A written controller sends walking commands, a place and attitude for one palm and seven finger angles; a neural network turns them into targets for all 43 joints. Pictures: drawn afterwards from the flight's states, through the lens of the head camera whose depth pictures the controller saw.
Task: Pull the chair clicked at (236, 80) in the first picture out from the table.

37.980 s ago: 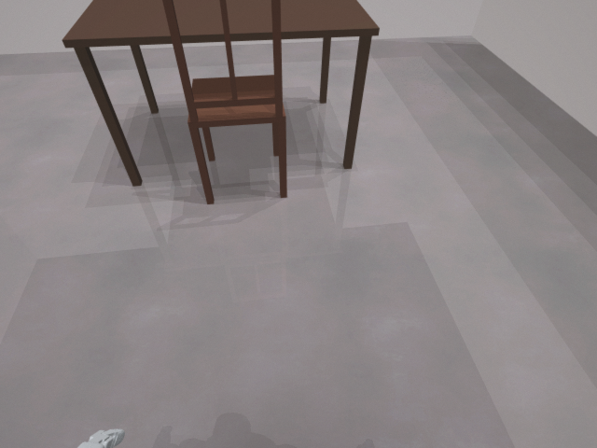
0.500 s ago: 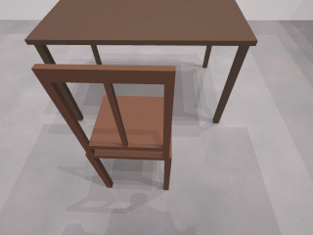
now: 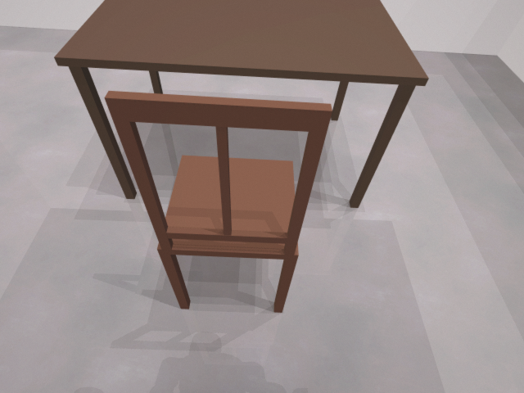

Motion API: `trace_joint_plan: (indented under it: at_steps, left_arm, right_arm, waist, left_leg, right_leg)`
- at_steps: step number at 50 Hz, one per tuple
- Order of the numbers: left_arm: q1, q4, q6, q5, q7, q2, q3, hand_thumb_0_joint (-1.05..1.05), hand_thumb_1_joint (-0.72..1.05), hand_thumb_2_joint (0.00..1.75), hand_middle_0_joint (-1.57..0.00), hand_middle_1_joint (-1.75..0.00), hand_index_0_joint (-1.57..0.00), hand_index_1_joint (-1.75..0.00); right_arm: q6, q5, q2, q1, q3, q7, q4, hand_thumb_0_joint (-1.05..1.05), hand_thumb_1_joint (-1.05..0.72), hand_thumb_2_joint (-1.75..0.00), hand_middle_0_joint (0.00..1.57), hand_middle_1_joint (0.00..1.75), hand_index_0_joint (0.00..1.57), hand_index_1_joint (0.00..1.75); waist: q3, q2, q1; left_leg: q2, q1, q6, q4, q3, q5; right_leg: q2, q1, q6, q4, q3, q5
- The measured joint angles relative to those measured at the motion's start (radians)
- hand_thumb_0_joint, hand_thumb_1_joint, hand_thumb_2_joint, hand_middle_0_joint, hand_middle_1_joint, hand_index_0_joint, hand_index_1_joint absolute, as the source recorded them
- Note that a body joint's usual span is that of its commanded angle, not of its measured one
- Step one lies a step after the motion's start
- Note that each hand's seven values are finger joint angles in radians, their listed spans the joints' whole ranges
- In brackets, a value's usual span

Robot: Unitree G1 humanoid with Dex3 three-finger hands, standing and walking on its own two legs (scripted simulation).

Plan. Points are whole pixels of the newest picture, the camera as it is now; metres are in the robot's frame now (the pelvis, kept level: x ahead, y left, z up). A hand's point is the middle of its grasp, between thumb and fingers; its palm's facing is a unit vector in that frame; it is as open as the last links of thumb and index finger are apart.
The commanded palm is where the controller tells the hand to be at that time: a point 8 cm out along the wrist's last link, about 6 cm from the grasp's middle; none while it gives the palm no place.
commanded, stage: come to a stop and stand still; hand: left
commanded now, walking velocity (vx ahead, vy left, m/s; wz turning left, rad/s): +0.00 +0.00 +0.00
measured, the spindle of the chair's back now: (225, 188) +0.52 +0.11 -0.05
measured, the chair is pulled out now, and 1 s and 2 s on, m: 0.35 0.35 0.35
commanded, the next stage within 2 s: look again from close up in 0.14 s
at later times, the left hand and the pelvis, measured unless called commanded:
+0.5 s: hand out of the picture -0.01 +0.15 -0.17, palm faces -0.01 -0.98 -0.19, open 7.4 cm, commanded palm none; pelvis +0.00 -0.02 +0.00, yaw -1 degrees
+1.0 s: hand out of the picture +0.01 +0.14 -0.17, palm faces -0.01 -0.98 -0.19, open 7.4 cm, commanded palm none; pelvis +0.01 -0.03 +0.01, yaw -1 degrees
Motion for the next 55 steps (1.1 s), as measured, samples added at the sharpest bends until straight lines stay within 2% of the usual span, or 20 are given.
trace_joint_plan:
  at_steps: [12,28,55]
  left_arm:
    - [0.056,0.081,-0.009,-0.002,0.004,-0.027,-0.006,0.01,0.91,0.90,-0.20,-0.30,-0.20,-0.30]
    - [0.033,0.110,-0.027,-0.006,0.009,-0.066,-0.013,0.00,0.91,0.90,-0.20,-0.30,-0.20,-0.30]
    - [0.029,0.119,-0.031,-0.009,0.007,-0.059,-0.007,0.00,0.91,0.90,-0.20,-0.30,-0.20,-0.30]
  right_arm:
    - [-0.003,0.008,-0.003,0.031,-0.001,-0.002,0.074,0.00,-0.91,-0.90,0.20,0.30,0.20,0.30]
    - [-0.010,0.013,0.001,0.005,0.002,-0.008,0.113,0.01,-0.92,-0.90,0.20,0.30,0.20,0.30]
    - [-0.010,0.012,0.016,0.020,0.011,-0.010,0.146,0.00,-0.91,-0.90,0.20,0.30,0.20,0.30]
  waist:
    - [0.011,0.003,-0.002]
    - [-0.002,0.019,-0.005]
    - [0.001,0.017,-0.009]
  left_leg:
    - [-0.003,0.024,-0.007,-0.045,0.002,0.024]
    - [0.023,0.050,-0.035,-0.049,-0.001,0.019]
    - [0.039,0.064,-0.050,-0.073,-0.005,0.022]
  right_leg:
    - [-0.003,0.013,0.020,-0.025,0.002,0.017]
    - [0.023,0.032,-0.002,-0.021,0.001,0.007]
    - [0.039,0.049,-0.015,-0.052,-0.003,0.015]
